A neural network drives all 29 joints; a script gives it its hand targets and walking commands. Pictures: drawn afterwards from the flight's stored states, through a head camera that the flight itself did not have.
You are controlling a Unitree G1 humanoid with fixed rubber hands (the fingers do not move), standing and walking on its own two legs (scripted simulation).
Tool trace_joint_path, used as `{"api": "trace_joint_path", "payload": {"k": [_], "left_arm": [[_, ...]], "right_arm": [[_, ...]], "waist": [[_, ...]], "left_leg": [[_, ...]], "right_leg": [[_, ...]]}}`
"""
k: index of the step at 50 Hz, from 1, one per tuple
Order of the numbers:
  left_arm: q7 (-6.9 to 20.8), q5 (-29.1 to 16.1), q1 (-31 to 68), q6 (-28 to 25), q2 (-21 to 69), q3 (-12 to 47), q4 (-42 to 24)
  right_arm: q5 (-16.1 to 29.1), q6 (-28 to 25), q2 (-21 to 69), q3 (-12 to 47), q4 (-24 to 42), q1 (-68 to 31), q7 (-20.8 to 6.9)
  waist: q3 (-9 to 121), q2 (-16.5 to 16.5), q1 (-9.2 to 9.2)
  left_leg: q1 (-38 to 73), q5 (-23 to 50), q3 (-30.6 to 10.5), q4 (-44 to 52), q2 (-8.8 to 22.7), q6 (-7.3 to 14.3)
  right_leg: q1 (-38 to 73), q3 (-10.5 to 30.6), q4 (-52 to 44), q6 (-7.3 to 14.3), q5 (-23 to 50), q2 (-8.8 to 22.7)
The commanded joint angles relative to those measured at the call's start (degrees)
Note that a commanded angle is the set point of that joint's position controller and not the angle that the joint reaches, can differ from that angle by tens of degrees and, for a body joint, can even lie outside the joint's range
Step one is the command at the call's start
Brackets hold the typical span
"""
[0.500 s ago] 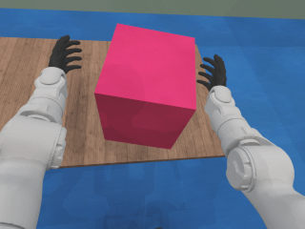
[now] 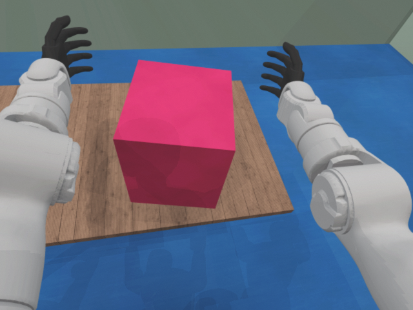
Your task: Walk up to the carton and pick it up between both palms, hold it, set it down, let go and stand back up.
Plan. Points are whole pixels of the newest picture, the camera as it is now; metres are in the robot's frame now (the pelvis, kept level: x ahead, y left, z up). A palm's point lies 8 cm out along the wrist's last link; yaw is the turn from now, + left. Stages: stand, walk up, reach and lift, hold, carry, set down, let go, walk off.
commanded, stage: set down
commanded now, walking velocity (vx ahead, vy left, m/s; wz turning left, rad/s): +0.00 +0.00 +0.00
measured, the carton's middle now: (179, 138) +0.51 +0.00 +0.00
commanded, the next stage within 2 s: none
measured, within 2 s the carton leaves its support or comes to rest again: neither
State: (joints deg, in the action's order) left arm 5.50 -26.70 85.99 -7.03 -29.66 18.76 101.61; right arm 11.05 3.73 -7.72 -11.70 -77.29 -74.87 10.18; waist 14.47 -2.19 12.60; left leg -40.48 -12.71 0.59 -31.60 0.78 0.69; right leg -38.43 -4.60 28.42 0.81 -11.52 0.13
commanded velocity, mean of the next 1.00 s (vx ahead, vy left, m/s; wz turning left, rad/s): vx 0.00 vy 0.00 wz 0.00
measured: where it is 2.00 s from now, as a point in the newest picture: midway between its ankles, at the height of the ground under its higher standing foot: outside the picture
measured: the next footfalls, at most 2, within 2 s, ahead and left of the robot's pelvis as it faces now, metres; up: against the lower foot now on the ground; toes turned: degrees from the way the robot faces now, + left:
none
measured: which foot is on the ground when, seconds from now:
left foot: down 0.00-1.00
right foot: down 0.00-1.00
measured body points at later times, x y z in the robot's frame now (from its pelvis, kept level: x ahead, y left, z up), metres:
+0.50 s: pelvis +0.02 +0.00 +0.01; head +0.08 +0.04 +0.46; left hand +0.54 +0.21 +0.18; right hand +0.48 -0.18 +0.17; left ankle +0.00 +0.11 -0.73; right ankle +0.00 -0.11 -0.73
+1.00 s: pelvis +0.00 +0.01 +0.01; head +0.04 +0.04 +0.46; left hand +0.48 +0.22 +0.12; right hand +0.43 -0.17 +0.12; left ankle +0.00 +0.11 -0.73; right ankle +0.00 -0.11 -0.73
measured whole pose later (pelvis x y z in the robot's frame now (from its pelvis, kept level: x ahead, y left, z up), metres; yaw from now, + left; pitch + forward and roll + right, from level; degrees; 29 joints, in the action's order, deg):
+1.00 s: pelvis +0.00 +0.01 +0.01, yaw -1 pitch +11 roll -2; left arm 6.3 -17.9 60.2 -5.6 -26.7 7.0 80.0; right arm 14.6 0.2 -3.5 -3.7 -62.1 -52.8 15.6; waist 7.1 -1.7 7.3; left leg -27.9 -13.6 1.1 -30.1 1.2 1.1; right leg -24.9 -3.8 24.0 0.2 -10.4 -0.6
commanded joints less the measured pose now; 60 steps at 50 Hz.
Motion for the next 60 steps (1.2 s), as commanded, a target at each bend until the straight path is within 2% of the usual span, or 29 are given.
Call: {"api": "trace_joint_path", "payload": {"k": [1,8,12,18,26,32,42,47,54,60], "left_arm": [[0.44,1.08,28.46,-0.57,-6.69,-1.32,-6.61],[1.06,4.26,26.65,1.10,-6.89,-4.75,-10.90],[0.85,6.21,25.72,2.03,-7.03,-6.93,-14.26],[0.62,7.46,22.77,3.12,-6.96,-8.89,-17.58],[0.54,9.51,15.61,3.89,-5.70,-10.81,-21.65],[0.66,9.38,10.26,2.58,-6.02,-12.43,-24.96],[0.62,8.40,4.83,0.23,-5.79,-12.75,-28.55],[0.77,8.63,2.22,-0.63,-4.86,-12.63,-29.47],[1.01,9.04,-2.35,-1.18,-3.68,-12.96,-31.38],[1.16,9.70,-6.51,-1.60,-3.65,-14.38,-34.61]], "right_arm": [[0.28,-0.22,-9.03,0.49,9.77,-27.71,1.18],[1.15,0.35,-7.32,1.49,11.76,-24.09,3.18],[0.91,0.15,-7.12,1.51,13.35,-22.54,3.94],[1.51,-0.09,-6.51,2.89,17.28,-20.45,4.87],[2.69,-0.90,-6.37,4.52,17.88,-13.97,4.98],[3.42,-1.98,-5.11,6.52,21.77,-9.75,5.07],[3.61,-3.90,-3.84,7.85,24.58,-5.09,5.05],[3.36,-5.35,-3.34,7.50,23.85,-2.64,5.35],[2.70,-6.87,-2.32,7.07,23.78,1.34,5.90],[2.37,-8.32,-1.08,7.44,25.59,5.11,6.60]], "waist": [[33.28,11.38,-1.26],[33.84,13.28,-0.93],[33.70,15.02,-1.35],[34.19,14.60,-2.17],[29.82,15.03,-3.22],[27.26,11.63,-4.26],[25.45,9.91,-5.34],[23.66,11.31,-5.50],[20.59,10.95,-5.96],[19.25,10.14,-6.85]], "left_leg": [[19.39,16.15,-0.26,2.01,-0.76,-1.79],[24.93,24.49,0.00,3.01,-1.33,-2.91],[29.57,28.75,0.26,2.69,-1.12,-3.99],[29.60,30.80,1.01,2.94,-1.27,-4.29],[36.18,35.05,0.71,2.18,-0.55,-5.25],[33.23,30.88,0.90,2.75,-0.86,-3.87],[30.97,24.33,0.49,2.26,-0.74,-2.87],[31.56,22.80,0.23,1.11,-0.61,-3.33],[30.81,19.30,-0.14,0.30,-0.42,-3.43],[29.25,17.94,0.03,-0.58,-0.54,-3.33]], "right_leg": [[20.61,0.97,-0.65,0.76,20.71,1.22],[25.55,0.87,-2.57,0.17,30.73,0.78],[24.63,0.26,-3.95,0.49,31.92,0.14],[28.39,0.58,-3.98,0.20,35.15,0.00],[24.97,-0.36,-6.02,0.71,30.15,-1.31],[28.00,0.41,-5.52,0.32,28.16,-1.25],[26.74,0.93,-4.62,0.52,21.12,-1.20],[24.00,0.80,-4.29,0.93,17.71,-1.35],[22.24,0.72,-3.56,0.93,13.11,-1.65],[22.89,1.11,-2.50,0.63,12.12,-1.76]]}}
